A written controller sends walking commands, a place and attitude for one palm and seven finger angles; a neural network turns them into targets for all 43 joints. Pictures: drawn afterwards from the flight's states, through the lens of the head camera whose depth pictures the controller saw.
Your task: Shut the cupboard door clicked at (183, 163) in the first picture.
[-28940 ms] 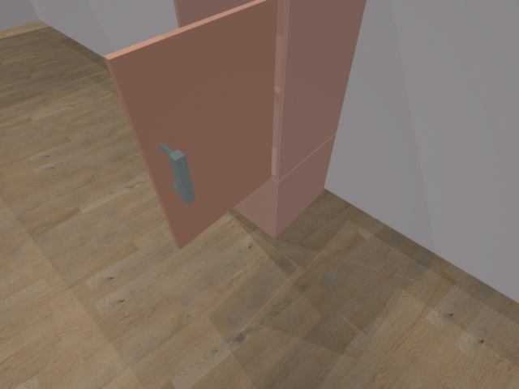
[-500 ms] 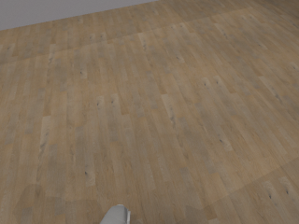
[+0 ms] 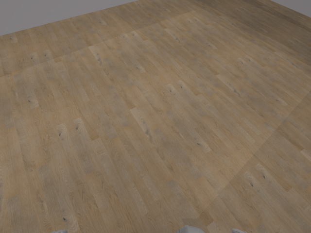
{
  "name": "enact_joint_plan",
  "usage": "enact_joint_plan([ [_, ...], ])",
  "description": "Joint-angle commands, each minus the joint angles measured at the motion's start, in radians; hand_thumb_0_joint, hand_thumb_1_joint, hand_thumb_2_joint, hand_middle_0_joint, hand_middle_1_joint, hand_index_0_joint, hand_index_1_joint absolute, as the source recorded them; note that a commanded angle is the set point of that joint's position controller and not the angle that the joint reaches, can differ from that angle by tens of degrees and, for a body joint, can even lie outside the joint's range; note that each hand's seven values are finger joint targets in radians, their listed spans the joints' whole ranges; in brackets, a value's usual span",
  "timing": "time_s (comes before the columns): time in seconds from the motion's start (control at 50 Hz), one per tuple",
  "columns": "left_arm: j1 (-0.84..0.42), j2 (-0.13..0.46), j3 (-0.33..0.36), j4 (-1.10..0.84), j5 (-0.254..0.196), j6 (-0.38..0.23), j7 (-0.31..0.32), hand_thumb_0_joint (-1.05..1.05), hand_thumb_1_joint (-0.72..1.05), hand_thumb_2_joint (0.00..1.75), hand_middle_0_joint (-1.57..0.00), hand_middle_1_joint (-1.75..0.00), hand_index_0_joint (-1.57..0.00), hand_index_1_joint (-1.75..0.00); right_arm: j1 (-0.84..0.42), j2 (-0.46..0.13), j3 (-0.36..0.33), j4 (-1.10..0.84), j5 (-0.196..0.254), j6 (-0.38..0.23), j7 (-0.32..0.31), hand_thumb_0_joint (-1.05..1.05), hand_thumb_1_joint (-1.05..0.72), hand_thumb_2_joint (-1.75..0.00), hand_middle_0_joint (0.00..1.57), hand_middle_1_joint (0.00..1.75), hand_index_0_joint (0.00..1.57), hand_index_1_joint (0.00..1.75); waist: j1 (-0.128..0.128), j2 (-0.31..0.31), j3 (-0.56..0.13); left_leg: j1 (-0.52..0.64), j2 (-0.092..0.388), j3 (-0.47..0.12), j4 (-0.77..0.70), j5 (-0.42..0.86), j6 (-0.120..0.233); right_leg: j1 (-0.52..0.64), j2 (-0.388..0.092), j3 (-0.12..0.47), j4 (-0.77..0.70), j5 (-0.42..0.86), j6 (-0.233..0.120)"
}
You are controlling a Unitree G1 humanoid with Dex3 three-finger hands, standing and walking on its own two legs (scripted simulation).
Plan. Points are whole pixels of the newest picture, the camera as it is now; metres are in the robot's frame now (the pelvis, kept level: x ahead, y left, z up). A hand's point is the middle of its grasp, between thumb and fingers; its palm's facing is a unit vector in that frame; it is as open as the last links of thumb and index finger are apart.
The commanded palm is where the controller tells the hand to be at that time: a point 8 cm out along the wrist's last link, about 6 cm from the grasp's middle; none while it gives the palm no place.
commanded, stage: turn to face it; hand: left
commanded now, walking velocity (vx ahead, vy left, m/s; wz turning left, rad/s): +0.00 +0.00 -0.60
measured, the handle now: out of the picture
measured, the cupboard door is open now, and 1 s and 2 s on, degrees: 61 61 61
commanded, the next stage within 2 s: none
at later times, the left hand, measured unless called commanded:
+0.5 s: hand (107, 216) +0.18 +0.15 -0.17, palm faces -0.29 -0.93 -0.21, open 7.4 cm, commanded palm none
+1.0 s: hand (130, 187) +0.27 +0.09 -0.17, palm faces -0.58 -0.78 -0.23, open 7.4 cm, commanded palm none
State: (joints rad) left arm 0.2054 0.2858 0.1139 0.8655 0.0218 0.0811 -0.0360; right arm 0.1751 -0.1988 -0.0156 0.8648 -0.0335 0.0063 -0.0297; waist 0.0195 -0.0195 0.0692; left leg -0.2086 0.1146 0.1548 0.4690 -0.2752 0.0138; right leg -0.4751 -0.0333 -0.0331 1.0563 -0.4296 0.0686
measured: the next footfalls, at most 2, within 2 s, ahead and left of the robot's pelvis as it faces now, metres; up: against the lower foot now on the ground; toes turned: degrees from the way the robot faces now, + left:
right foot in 0.18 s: +0.03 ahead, -0.15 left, +0.00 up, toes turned -13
left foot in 0.56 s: +0.13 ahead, +0.09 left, +0.00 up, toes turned -18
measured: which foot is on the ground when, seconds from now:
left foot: down 0.00-0.18, up 0.20-0.54, down 0.56-1.00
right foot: up 0.00-0.16, down 0.18-0.56, up 0.58-1.00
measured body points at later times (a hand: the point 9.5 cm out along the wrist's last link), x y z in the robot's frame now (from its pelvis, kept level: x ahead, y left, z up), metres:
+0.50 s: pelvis +0.03 -0.01 -0.01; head +0.08 -0.02 +0.43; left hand +0.19 +0.20 -0.16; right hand +0.04 -0.28 -0.15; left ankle +0.08 +0.11 -0.72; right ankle -0.01 -0.14 -0.75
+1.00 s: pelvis +0.05 -0.01 -0.01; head +0.08 -0.03 +0.43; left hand +0.30 +0.13 -0.15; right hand -0.08 -0.24 -0.16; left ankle +0.10 +0.10 -0.75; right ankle -0.03 -0.10 -0.74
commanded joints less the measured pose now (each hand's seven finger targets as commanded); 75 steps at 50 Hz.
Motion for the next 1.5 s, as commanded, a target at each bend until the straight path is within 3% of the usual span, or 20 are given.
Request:
enact_joint_plan([
  [0.0,-0.07,0.011,-0.015,-0.107,-0.002,-0.025,-0.007,0.0,0.9,0.9,-0.2,-0.3,-0.2,-0.3,0.086,-0.218,-0.068,-0.031,0.002,-0.012,-0.005,0.0,-0.9,-0.9,0.2,0.3,0.2,0.3,-0.056,0.22,-0.113,0.166,0.234,-0.082,-0.075,0.581,0.114,0.001,-0.003,-0.045,-0.177,0.01,-0.012],
  [0.12,0.013,0.049,-0.012,-0.078,-0.001,-0.043,-0.001,0.0,0.9,0.9,-0.2,-0.3,-0.2,-0.3,0.066,-0.248,-0.081,-0.019,0.01,-0.006,0.007,0.0,-0.9,-0.9,0.2,0.3,0.2,0.3,0.004,0.192,-0.14,0.049,0.214,0.002,0.12,0.479,0.026,0.296,0.03,-0.083,-0.551,0.235,-0.068],
  [0.14,0.099,0.12,-0.001,-0.056,0.005,-0.054,0.008,0.0,0.9,0.9,-0.2,-0.3,-0.2,-0.3,0.065,-0.214,-0.079,-0.031,0.021,-0.005,0.015,0.0,-0.9,-0.9,0.2,0.3,0.2,0.3,0.047,0.044,-0.186,-0.071,0.158,0.053,0.289,0.326,-0.03,0.47,-0.075,0.048,-0.65,0.41,-0.108],
  [0.16,0.165,0.23,0.021,-0.036,0.011,-0.066,0.024,0.0,0.9,0.9,-0.2,-0.3,-0.2,-0.3,0.016,-0.122,-0.053,-0.081,0.023,-0.005,0.017,0.0,-0.9,-0.9,0.2,0.3,0.2,0.3,0.083,-0.269,-0.176,-0.372,-0.02,0.08,0.537,-0.322,-0.09,0.6,-0.325,0.398,-0.682,0.821,-0.227],
  [0.2,0.141,0.236,0.016,-0.04,-0.008,-0.058,0.042,0.0,0.9,0.9,-0.2,-0.3,-0.2,-0.3,0.009,-0.146,-0.049,-0.085,0.025,0.019,0.001,0.0,-0.9,-0.9,0.2,0.3,0.2,0.3,0.06,-0.159,-0.14,-0.428,-0.001,-0.134,0.755,-0.341,-0.083,0.463,-0.377,0.39,-0.695,0.741,-0.334],
  [0.3,-0.037,0.137,-0.009,-0.088,-0.004,-0.065,0.049,0.0,0.9,0.9,-0.2,-0.3,-0.2,-0.3,0.043,-0.142,-0.054,-0.041,0.016,0.022,0.012,0.0,-0.9,-0.9,0.2,0.3,0.2,0.3,-0.03,-0.126,-0.103,-0.339,-0.012,-0.137,0.64,-0.127,-0.111,0.31,-0.197,0.233,-0.689,0.665,-0.251],
  [0.5,-0.065,0.131,0.005,-0.088,-0.006,-0.044,0.038,0.0,0.9,0.9,-0.2,-0.3,-0.2,-0.3,0.122,-0.137,-0.055,-0.036,0.028,-0.007,0.002,0.0,-0.9,-0.9,0.2,0.3,0.2,0.3,-0.068,-0.117,-0.134,0.052,-0.085,-0.11,0.0,0.066,-0.087,0.126,-0.1,0.334,-0.561,0.438,-0.162],
  [0.54,-0.025,0.028,-0.018,-0.114,-0.021,-0.038,0.027,0.0,0.9,0.9,-0.2,-0.3,-0.2,-0.3,0.169,-0.294,-0.084,-0.043,0.01,-0.019,-0.003,0.0,-0.9,-0.9,0.2,0.3,0.2,0.3,-0.072,0.357,-0.168,0.185,0.318,-0.518,-0.186,0.193,0.07,-0.096,0.108,0.096,-0.182,-0.163,-0.046],
  [0.56,-0.052,0.058,-0.012,-0.12,-0.012,-0.037,0.027,0.0,0.9,0.9,-0.2,-0.3,-0.2,-0.3,0.167,-0.293,-0.077,-0.052,0.0,-0.013,-0.008,0.0,-0.9,-0.9,0.2,0.3,0.2,0.3,-0.082,0.275,-0.145,0.109,0.386,-0.538,-0.185,0.226,0.15,-0.085,0.061,0.099,0.006,-0.213,-0.045],
  [0.66,-0.036,0.042,0.0,-0.072,0.0,-0.02,-0.004,0.0,0.9,0.9,-0.2,-0.3,-0.2,-0.3,0.029,-0.19,-0.049,-0.074,0.0,-0.017,-0.016,0.0,-0.9,-0.9,0.2,0.3,0.2,0.3,-0.023,0.195,-0.055,0.052,0.22,-0.198,-0.157,0.361,0.098,-0.089,0.0,0.044,0.121,-0.015,-0.006],
  [0.82,-0.097,-0.001,-0.015,-0.096,-0.002,-0.019,-0.007,0.0,0.9,0.9,-0.2,-0.3,-0.2,-0.3,0.126,-0.214,-0.072,-0.014,0.002,-0.011,-0.007,0.0,-0.9,-0.9,0.2,0.3,0.2,0.3,-0.067,0.225,-0.103,0.153,0.252,-0.074,-0.099,0.47,0.112,0.001,-0.003,-0.041,-0.159,-0.007,-0.012],
  [0.94,-0.022,0.028,-0.013,-0.076,-0.001,-0.034,0.0,0.0,0.9,0.9,-0.2,-0.3,-0.2,-0.3,0.083,-0.238,-0.086,-0.01,0.007,-0.003,0.006,0.0,-0.9,-0.9,0.2,0.3,0.2,0.3,-0.016,0.197,-0.112,0.056,0.25,-0.004,0.05,0.39,0.045,0.236,0.026,-0.082,-0.508,0.166,-0.057],
  [0.96,0.052,0.063,-0.003,-0.054,0.002,-0.04,0.006,0.0,0.9,0.9,-0.2,-0.3,-0.2,-0.3,0.064,-0.228,-0.086,-0.019,0.013,-0.001,0.01,0.0,-0.9,-0.9,0.2,0.3,0.2,0.3,0.024,0.119,-0.137,-0.029,0.21,0.036,0.166,0.283,0.0,0.365,-0.009,-0.032,-0.617,0.281,-0.081],
  [1.0,0.141,0.23,0.021,-0.025,-0.001,-0.056,0.031,0.0,0.9,0.9,-0.2,-0.3,-0.2,-0.3,-0.008,-0.134,-0.058,-0.09,0.018,0.014,0.01,0.0,-0.9,-0.9,0.2,0.3,0.2,0.3,0.077,-0.286,-0.112,-0.39,-0.026,0.006,0.591,-0.403,-0.09,0.459,-0.369,0.462,-0.734,0.741,-0.273],
  [1.14,-0.04,0.124,-0.004,-0.071,-0.001,-0.066,0.048,0.0,0.9,0.9,-0.2,-0.3,-0.2,-0.3,0.027,-0.14,-0.061,-0.04,0.016,0.025,0.015,0.0,-0.9,-0.9,0.2,0.3,0.2,0.3,-0.031,-0.133,-0.104,-0.334,-0.012,-0.133,0.615,-0.105,-0.11,0.318,-0.184,0.236,-0.705,0.586,-0.24],
  [1.26,-0.01,0.153,0.009,-0.064,0.008,-0.058,0.041,0.0,0.9,0.9,-0.2,-0.3,-0.2,-0.3,-0.01,-0.116,-0.056,-0.07,0.023,0.014,0.012,0.0,-0.9,-0.9,0.2,0.3,0.2,0.3,-0.006,-0.141,-0.114,-0.219,-0.069,-0.115,0.319,-0.142,-0.101,0.28,-0.177,0.35,-0.676,0.506,-0.255],
  [1.32,-0.061,0.138,0.009,-0.066,-0.004,-0.048,0.04,0.0,0.9,0.9,-0.2,-0.3,-0.2,-0.3,0.101,-0.129,-0.055,-0.037,0.028,-0.003,0.002,0.0,-0.9,-0.9,0.2,0.3,0.2,0.3,-0.064,-0.131,-0.148,0.007,-0.088,-0.108,0.016,0.049,-0.092,0.189,-0.121,0.345,-0.571,0.485,-0.178],
  [1.36,-0.014,0.028,-0.012,-0.091,-0.022,-0.038,0.029,0.0,0.9,0.9,-0.2,-0.3,-0.2,-0.3,0.149,-0.285,-0.079,-0.038,0.007,-0.02,-0.004,0.0,-0.9,-0.9,0.2,0.3,0.2,0.3,-0.066,0.319,-0.184,0.217,0.264,-0.471,-0.175,0.21,0.031,-0.076,0.105,0.14,-0.258,-0.037,-0.057],
  [1.38,-0.034,0.051,-0.013,-0.097,-0.012,-0.037,0.028,0.0,0.9,0.9,-0.2,-0.3,-0.2,-0.3,0.159,-0.305,-0.079,-0.043,0.003,-0.013,-0.01,0.0,-0.9,-0.9,0.2,0.3,0.2,0.3,-0.078,0.316,-0.163,0.148,0.382,-0.531,-0.179,0.282,0.124,-0.084,0.077,0.093,-0.036,-0.215,-0.045],
  [1.48,-0.03,0.045,-0.001,-0.057,-0.003,-0.024,0.002,0.0,0.9,0.9,-0.2,-0.3,-0.2,-0.3,0.047,-0.193,-0.046,-0.07,-0.001,-0.018,-0.02,0.0,-0.9,-0.9,0.2,0.3,0.2,0.3,-0.023,0.203,-0.079,0.103,0.213,-0.198,-0.121,0.543,0.093,-0.098,0.011,0.059,0.144,-0.029,-0.007],
])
